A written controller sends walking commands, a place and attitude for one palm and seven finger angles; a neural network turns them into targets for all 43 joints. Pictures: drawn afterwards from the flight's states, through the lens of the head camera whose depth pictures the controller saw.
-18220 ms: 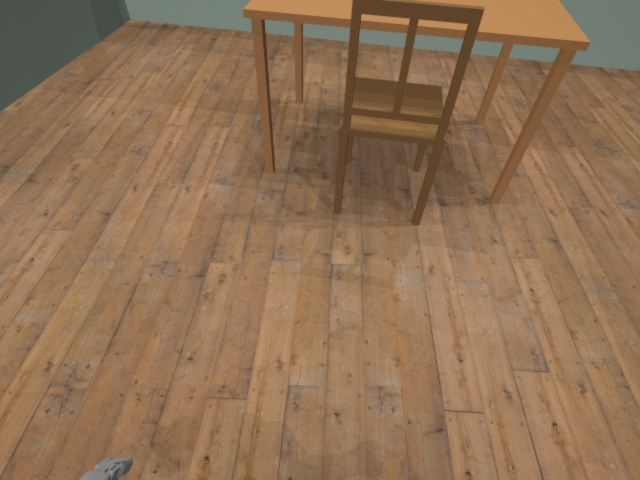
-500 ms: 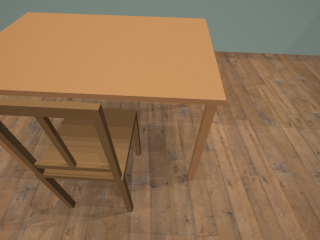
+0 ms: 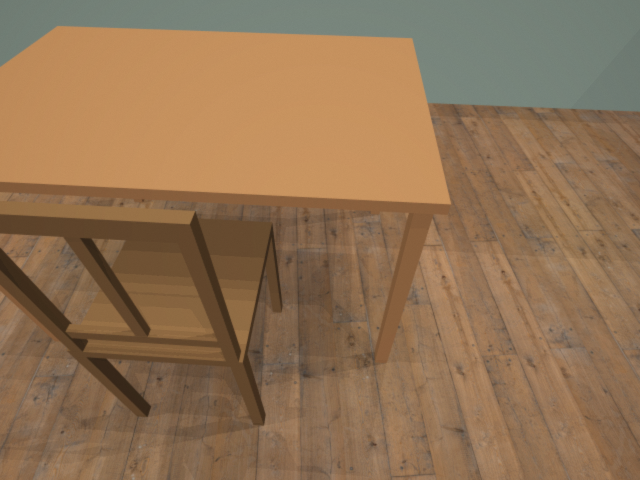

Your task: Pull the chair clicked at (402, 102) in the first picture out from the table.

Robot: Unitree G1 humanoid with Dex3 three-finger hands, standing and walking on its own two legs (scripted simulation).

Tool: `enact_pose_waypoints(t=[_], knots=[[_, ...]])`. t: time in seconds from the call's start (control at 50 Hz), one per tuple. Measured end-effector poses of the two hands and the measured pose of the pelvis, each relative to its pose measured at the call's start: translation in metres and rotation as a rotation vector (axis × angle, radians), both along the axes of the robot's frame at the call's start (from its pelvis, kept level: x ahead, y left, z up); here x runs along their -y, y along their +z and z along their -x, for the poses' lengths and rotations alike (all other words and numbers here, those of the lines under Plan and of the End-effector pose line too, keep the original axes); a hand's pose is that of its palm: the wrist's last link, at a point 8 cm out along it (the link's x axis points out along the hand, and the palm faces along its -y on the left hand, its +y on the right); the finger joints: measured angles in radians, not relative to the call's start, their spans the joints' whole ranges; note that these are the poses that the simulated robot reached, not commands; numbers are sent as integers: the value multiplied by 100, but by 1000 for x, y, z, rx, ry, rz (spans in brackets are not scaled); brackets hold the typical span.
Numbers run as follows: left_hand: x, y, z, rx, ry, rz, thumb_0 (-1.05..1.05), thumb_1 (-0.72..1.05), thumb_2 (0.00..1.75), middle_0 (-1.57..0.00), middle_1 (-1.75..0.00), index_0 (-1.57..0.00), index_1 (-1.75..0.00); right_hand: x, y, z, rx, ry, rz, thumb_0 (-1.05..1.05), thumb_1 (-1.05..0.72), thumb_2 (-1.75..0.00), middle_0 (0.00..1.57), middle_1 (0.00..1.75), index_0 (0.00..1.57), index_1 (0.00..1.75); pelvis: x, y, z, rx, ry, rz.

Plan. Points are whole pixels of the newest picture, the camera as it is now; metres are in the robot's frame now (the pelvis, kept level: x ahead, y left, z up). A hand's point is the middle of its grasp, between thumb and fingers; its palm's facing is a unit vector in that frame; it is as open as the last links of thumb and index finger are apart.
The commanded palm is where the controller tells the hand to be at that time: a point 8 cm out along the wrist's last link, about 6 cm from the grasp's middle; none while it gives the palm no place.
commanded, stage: look again from close up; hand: left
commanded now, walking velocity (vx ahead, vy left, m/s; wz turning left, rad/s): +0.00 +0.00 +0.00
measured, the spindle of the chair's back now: (113, 290) +0.42 +0.39 -0.09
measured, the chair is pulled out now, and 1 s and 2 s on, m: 0.00 0.00 0.00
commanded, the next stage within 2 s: raise the hand toward the chair's back in 0.68 s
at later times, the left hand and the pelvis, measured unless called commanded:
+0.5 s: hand out of the picture +0.05 +0.21 -0.16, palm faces +0.01 -0.96 -0.28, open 7.4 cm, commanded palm none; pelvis +0.00 -0.01 +0.00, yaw +1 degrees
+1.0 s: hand (165, 415) +0.20 +0.21 -0.04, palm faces +0.22 -0.97 -0.04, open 7.8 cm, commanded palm +0.10 +0.26 -0.07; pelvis -0.01 -0.01 -0.02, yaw +2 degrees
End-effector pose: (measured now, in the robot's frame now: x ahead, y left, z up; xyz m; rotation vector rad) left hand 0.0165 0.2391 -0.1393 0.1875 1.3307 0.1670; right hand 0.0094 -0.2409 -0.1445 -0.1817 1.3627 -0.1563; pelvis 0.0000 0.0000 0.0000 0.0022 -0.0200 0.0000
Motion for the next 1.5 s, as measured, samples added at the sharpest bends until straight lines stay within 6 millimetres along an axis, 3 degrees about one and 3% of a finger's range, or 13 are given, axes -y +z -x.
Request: enact_pose_waypoints(t=[0.8,0.88,0.96,1.02,1.06,1.14,1.2,1.26,1.38,1.5], knots=[[-22,15,-32,60,-30,-73,0,90,90,-20,-30,-21,-30,45,13,-41,60,64,72,0,-91,-90,20,30,20,30,13,2,-4,-4,16,1],[-28,55,-86,472,94,-56,1,89,89,-20,-29,-21,-30,42,25,-62,265,75,100,1,-91,-90,20,30,20,30,13,-2,1,-15,30,-6],[-25,99,-141,879,84,-1,1,85,87,-19,-29,-20,-29,34,36,-93,485,103,86,1,-91,-90,20,30,20,30,13,-13,10,-71,43,-10],[-20,111,-156,1111,25,72,1,80,85,-18,-28,-19,-28,28,38,-117,625,136,67,1,-91,-90,20,30,20,30,12,-30,16,-136,31,-17],[-16,105,-151,1209,-36,114,0,76,84,-18,-27,-19,-28,24,36,-132,706,172,60,1,-91,-90,20,30,20,30,12,-46,21,-175,22,-22],[-13,75,-120,1281,-193,159,0,68,80,-17,-26,-18,-27,15,18,-160,825,265,58,1,-90,-90,20,30,20,30,8,-86,32,-239,17,-19],[-18,50,-98,1277,-192,178,0,61,77,-17,-25,-18,-26,3,-3,-174,866,319,54,1,-90,-90,20,30,20,30,6,-115,41,-271,24,-9],[-28,41,-87,1298,-139,157,1,53,74,-16,-24,-17,-25,-13,-24,-180,870,353,36,1,-91,-90,20,30,20,30,4,-134,48,-279,39,12],[-29,65,-102,1347,-198,139,1,39,68,-14,-22,-15,-22,-47,-53,-162,805,339,-32,1,-90,-90,20,30,20,30,-2,-142,61,-279,56,55],[-23,79,-117,1253,-248,190,1,26,62,-13,-20,-14,-20,-57,-55,-125,733,227,-63,1,-90,-90,21,30,21,30,-7,-126,67,-282,46,53]])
